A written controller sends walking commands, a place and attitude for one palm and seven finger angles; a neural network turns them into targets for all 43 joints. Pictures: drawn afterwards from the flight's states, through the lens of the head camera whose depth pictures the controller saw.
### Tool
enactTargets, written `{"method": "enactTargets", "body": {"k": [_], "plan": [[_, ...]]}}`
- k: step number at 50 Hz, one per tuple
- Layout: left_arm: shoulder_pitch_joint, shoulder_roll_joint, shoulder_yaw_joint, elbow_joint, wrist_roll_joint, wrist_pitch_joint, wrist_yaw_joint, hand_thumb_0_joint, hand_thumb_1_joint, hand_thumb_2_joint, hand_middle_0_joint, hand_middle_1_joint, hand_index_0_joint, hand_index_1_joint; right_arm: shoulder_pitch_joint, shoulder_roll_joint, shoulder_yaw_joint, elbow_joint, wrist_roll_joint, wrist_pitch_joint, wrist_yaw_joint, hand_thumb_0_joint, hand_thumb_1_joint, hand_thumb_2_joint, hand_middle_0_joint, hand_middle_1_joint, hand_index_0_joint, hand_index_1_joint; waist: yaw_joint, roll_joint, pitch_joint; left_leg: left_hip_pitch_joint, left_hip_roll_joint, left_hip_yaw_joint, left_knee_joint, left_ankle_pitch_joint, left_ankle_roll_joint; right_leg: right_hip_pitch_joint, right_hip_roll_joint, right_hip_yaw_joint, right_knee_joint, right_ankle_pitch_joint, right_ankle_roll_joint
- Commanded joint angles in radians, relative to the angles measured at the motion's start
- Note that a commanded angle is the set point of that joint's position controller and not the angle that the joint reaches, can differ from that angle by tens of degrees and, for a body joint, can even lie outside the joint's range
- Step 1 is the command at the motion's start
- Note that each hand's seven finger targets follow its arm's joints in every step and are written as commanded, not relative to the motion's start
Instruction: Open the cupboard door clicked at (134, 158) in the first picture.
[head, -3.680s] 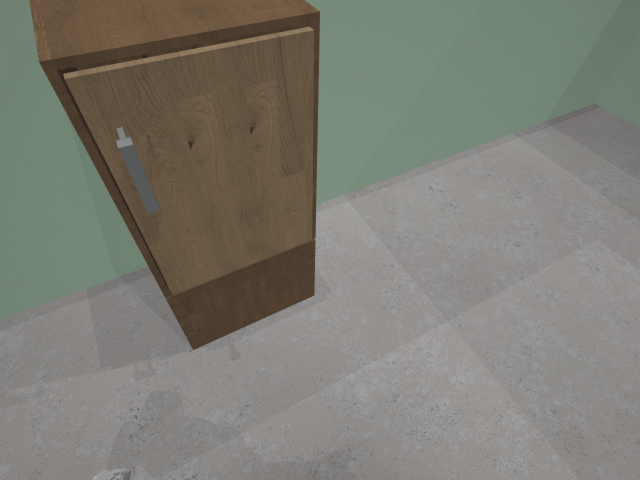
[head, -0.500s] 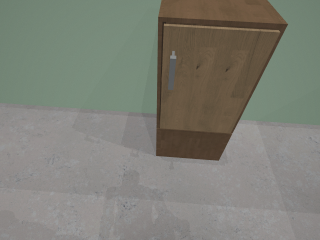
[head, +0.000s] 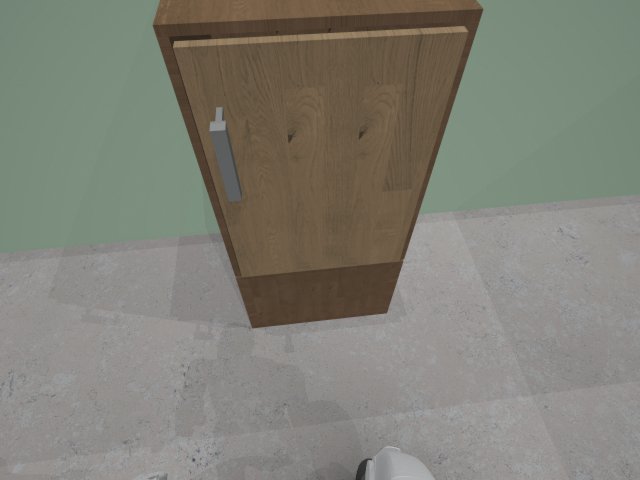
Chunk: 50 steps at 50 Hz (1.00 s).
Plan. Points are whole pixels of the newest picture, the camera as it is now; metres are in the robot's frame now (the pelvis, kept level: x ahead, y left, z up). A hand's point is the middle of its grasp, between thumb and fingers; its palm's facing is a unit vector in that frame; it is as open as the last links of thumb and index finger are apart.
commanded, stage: come to a stop and stand still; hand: left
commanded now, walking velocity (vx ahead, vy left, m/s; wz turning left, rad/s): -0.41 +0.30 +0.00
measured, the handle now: (227, 156) +0.59 +0.17 +0.04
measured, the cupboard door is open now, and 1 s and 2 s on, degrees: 0 0 0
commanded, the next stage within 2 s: look again from close up in 1.38 s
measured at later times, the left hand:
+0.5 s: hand out of the picture +0.07 +0.21 -0.17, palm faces +0.10 -0.98 -0.19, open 7.4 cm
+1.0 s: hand out of the picture -0.02 +0.21 -0.14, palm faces +0.03 -0.98 -0.21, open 7.4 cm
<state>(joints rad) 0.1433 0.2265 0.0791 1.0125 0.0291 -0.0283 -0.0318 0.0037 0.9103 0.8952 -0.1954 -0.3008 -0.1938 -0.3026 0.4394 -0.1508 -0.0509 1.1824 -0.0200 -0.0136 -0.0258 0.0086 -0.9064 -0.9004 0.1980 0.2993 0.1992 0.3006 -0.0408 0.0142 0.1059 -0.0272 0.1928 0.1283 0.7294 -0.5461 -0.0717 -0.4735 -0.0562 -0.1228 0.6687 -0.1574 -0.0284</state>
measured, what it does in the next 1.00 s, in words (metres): steps on the spot: left foot, then right foot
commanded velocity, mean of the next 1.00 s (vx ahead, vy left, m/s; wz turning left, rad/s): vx -0.08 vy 0.06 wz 0.00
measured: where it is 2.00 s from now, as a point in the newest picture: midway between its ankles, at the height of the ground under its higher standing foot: outside the picture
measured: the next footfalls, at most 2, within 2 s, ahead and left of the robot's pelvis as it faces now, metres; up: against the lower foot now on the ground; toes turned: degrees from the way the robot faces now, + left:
left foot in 0.46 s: +0.05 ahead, +0.12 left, +0.00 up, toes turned +5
right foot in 0.88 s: -0.03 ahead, -0.08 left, +0.00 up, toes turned -1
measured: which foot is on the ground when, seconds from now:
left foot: up 0.00-0.44, down 0.46-1.00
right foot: down 0.00-0.48, up 0.50-0.86, down 0.88-1.00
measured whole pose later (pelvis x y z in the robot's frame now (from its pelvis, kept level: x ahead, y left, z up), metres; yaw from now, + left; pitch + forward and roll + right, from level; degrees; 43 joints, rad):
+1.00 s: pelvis -0.03 +0.04 +0.03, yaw +0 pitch -2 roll +1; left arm 0.28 0.13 0.00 1.14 0.01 0.01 0.04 0.00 0.91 0.89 -0.20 -0.30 -0.20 -0.30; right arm 0.29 -0.15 -0.02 1.14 -0.01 0.01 -0.03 0.01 -0.92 -0.90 0.20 0.30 0.20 0.30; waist -0.02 0.02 0.00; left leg -0.19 -0.04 0.10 0.36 -0.14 0.06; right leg -0.08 -0.02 -0.02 0.40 -0.29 0.01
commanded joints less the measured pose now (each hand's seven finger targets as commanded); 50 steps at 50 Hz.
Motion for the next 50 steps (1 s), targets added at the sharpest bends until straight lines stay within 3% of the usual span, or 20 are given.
{"method": "enactTargets", "body": {"k": [1,3,4,6,11,16,20,22,23,24,25,26,27,31,37,41,43,45,47,50], "plan": [[0.296,0.191,0.034,0.050,-0.018,-0.008,0.041,0.000,0.900,0.900,-0.200,-0.300,-0.200,-0.300,-0.023,-0.074,-0.013,-0.124,0.023,-0.016,-0.006,0.000,-0.900,-0.900,0.200,0.300,0.200,0.300,0.123,-0.220,-0.277,-0.432,-0.096,-0.127,0.626,-0.003,0.089,0.490,-0.335,0.430,-0.352,0.278,-0.164],[0.121,0.112,-0.004,-0.003,-0.015,-0.007,0.056,0.000,0.900,0.900,-0.200,-0.300,-0.200,-0.300,-0.034,-0.062,-0.001,-0.102,0.011,-0.007,-0.009,0.000,-0.900,-0.900,0.200,0.300,0.200,0.300,0.053,-0.064,-0.143,-0.388,-0.067,-0.151,0.557,0.084,0.073,0.266,-0.298,0.296,-0.330,0.438,-0.152],[0.064,0.088,-0.013,-0.016,-0.011,-0.010,0.061,0.000,0.900,0.900,-0.200,-0.300,-0.200,-0.300,-0.005,-0.044,0.004,-0.088,0.010,0.007,-0.011,0.000,-0.900,-0.900,0.200,0.300,0.200,0.300,0.017,-0.041,-0.126,-0.331,-0.068,-0.155,0.479,0.105,0.066,0.181,-0.283,0.229,-0.338,0.492,-0.139],[0.014,0.088,-0.016,-0.034,-0.002,-0.001,0.072,0.000,0.900,0.900,-0.200,-0.300,-0.200,-0.300,0.033,-0.022,0.006,-0.079,0.016,0.034,-0.010,0.000,-0.900,-0.900,0.200,0.300,0.200,0.300,-0.011,-0.049,-0.130,-0.269,-0.092,-0.134,0.313,0.102,0.054,0.124,-0.253,0.136,-0.311,0.514,-0.132],[0.074,0.102,0.001,-0.037,-0.004,0.025,0.078,0.000,0.900,0.900,-0.200,-0.300,-0.200,-0.300,-0.086,-0.062,-0.015,-0.143,0.004,0.065,0.000,0.000,-0.900,-0.900,0.200,0.300,0.200,0.300,0.049,-0.134,-0.122,-0.363,-0.140,-0.126,0.283,0.116,0.032,0.185,-0.294,0.210,-0.336,0.448,-0.179],[0.053,0.124,0.014,-0.072,0.005,0.035,0.085,0.000,0.900,0.900,-0.200,-0.300,-0.200,-0.300,-0.174,-0.070,-0.024,-0.204,0.007,0.066,0.007,0.000,-0.900,-0.900,0.200,0.300,0.200,0.300,0.057,-0.141,-0.134,-0.358,-0.148,-0.138,0.206,0.077,0.028,0.216,-0.317,0.232,-0.309,0.454,-0.192],[0.029,0.137,0.018,-0.089,0.008,0.045,0.077,0.000,0.900,0.900,-0.200,-0.300,-0.200,-0.300,-0.142,-0.063,-0.021,-0.211,0.009,0.050,0.010,0.000,-0.900,-0.900,0.200,0.300,0.200,0.300,0.031,-0.169,-0.173,-0.242,-0.164,-0.100,-0.027,0.166,0.039,0.205,-0.264,0.223,-0.286,0.231,-0.141],[0.036,0.108,0.011,-0.091,-0.004,0.055,0.071,0.000,0.900,0.900,-0.200,-0.300,-0.200,-0.300,-0.090,-0.081,-0.020,-0.199,0.007,0.033,0.011,0.000,-0.900,-0.900,0.200,0.300,0.200,0.300,0.009,-0.071,-0.194,-0.082,-0.151,-0.104,-0.284,0.331,0.049,0.128,-0.183,0.161,-0.179,0.040,-0.058],[0.058,0.056,0.002,-0.101,-0.012,0.062,0.067,0.000,0.900,0.900,-0.200,-0.300,-0.200,-0.300,-0.104,-0.148,-0.030,-0.213,-0.001,0.023,0.009,0.000,-0.900,-0.900,0.200,0.300,0.200,0.300,0.017,0.142,-0.170,-0.081,0.007,-0.306,-0.408,0.390,0.101,0.030,-0.070,0.077,-0.047,-0.163,0.005],[0.050,0.024,-0.005,-0.111,-0.014,0.068,0.065,0.000,0.900,0.900,-0.200,-0.300,-0.200,-0.300,-0.170,-0.211,-0.037,-0.251,-0.009,0.026,0.004,0.000,-0.900,-0.900,0.200,0.300,0.200,0.300,0.026,0.308,-0.102,-0.228,0.152,-0.453,-0.503,0.508,0.181,0.008,0.030,0.048,0.112,-0.375,0.048],[0.049,0.039,0.001,-0.102,-0.012,0.072,0.065,0.000,0.900,0.900,-0.200,-0.300,-0.200,-0.300,-0.240,-0.203,-0.030,-0.272,-0.014,0.027,-0.005,0.000,-0.900,-0.900,0.200,0.300,0.200,0.300,0.043,0.201,-0.083,-0.333,0.163,-0.419,-0.505,0.503,0.241,0.073,0.017,0.133,0.227,-0.372,0.039],[0.073,0.038,0.004,-0.080,-0.006,0.084,0.067,0.000,0.900,0.900,-0.200,-0.300,-0.200,-0.300,-0.280,-0.179,-0.021,-0.271,-0.011,0.018,-0.016,0.000,-0.900,-0.900,0.200,0.300,0.200,0.300,0.063,0.236,-0.087,-0.348,0.120,-0.383,-0.519,0.513,0.228,0.084,0.018,0.174,0.291,-0.353,0.040],[0.084,0.052,0.008,-0.061,-0.001,0.086,0.064,0.000,0.900,0.900,-0.200,-0.300,-0.200,-0.300,-0.294,-0.164,-0.016,-0.270,-0.011,0.019,-0.020,0.000,-0.900,-0.900,0.200,0.300,0.200,0.300,0.069,0.158,-0.069,-0.318,0.083,-0.339,-0.494,0.520,0.214,0.059,0.029,0.183,0.354,-0.302,0.040],[0.143,0.034,-0.006,-0.007,-0.004,0.068,0.058,0.000,0.900,0.900,-0.200,-0.300,-0.200,-0.300,-0.238,-0.131,-0.002,-0.234,0.005,0.001,-0.027,0.000,-0.900,-0.900,0.200,0.300,0.200,0.300,0.067,0.043,-0.135,-0.097,0.021,-0.255,-0.454,0.650,0.203,0.006,0.026,0.172,0.341,-0.217,0.065],[0.113,0.015,-0.036,0.016,-0.013,0.065,0.062,0.000,0.900,0.900,-0.200,-0.300,-0.200,-0.300,-0.136,-0.134,-0.003,-0.158,0.007,0.000,-0.030,0.000,-0.900,-0.900,0.200,0.300,0.200,0.300,0.016,0.111,-0.143,0.025,0.051,-0.307,-0.464,0.726,0.231,0.128,0.006,0.135,0.011,-0.317,0.068],[0.192,0.007,-0.045,0.071,-0.015,0.059,0.069,0.000,0.900,0.900,-0.200,-0.300,-0.200,-0.300,-0.136,-0.135,-0.003,-0.122,0.012,0.002,-0.021,0.000,-0.900,-0.900,0.200,0.300,0.200,0.300,0.044,0.076,-0.129,-0.056,0.019,-0.304,-0.469,0.584,0.195,0.280,0.007,0.118,-0.230,-0.174,0.046],[0.233,0.018,-0.049,0.103,-0.013,0.045,0.074,0.000,0.900,0.900,-0.200,-0.300,-0.200,-0.300,-0.146,-0.103,0.006,-0.112,0.020,0.001,-0.016,0.000,-0.900,-0.900,0.200,0.300,0.200,0.300,0.050,-0.007,-0.097,-0.167,-0.047,-0.242,-0.455,0.431,0.124,0.384,-0.037,0.160,-0.368,-0.025,0.024],[0.215,0.029,-0.058,0.104,-0.017,0.034,0.075,0.000,0.900,0.900,-0.200,-0.300,-0.200,-0.300,-0.144,-0.077,0.016,-0.101,0.021,0.001,-0.009,0.000,-0.900,-0.900,0.200,0.300,0.200,0.300,0.035,-0.048,-0.045,-0.153,-0.103,-0.199,-0.447,0.358,0.088,0.299,-0.099,0.214,-0.383,-0.052,-0.013],[0.187,0.017,-0.062,0.105,-0.018,0.024,0.075,0.000,0.900,0.900,-0.200,-0.300,-0.200,-0.300,-0.131,-0.078,0.019,-0.081,0.014,0.006,-0.007,0.000,-0.900,-0.900,0.200,0.300,0.200,0.300,0.025,-0.143,-0.024,-0.113,-0.104,-0.184,-0.427,0.404,0.093,0.243,-0.079,0.208,-0.386,-0.064,-0.010],[0.189,0.002,-0.068,0.103,-0.021,0.023,0.078,0.000,0.900,0.900,-0.200,-0.300,-0.200,-0.300,-0.100,-0.083,0.021,-0.055,0.014,0.008,-0.006,0.000,-0.900,-0.900,0.200,0.300,0.200,0.300,0.021,-0.123,0.007,-0.095,-0.098,-0.181,-0.438,0.363,0.096,0.192,-0.066,0.203,-0.399,-0.144,-0.001]]}}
